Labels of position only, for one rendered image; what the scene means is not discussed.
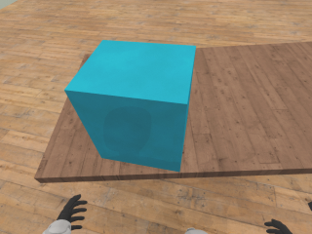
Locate right robot hand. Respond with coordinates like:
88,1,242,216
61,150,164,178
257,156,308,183
264,218,292,234

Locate left robot hand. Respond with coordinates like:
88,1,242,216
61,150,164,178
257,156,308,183
57,194,88,231

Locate robot left forearm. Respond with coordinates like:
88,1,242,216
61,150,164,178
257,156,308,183
42,219,71,234

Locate table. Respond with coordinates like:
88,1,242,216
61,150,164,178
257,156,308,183
34,41,312,211

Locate carton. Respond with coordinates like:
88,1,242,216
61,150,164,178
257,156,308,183
64,40,196,172

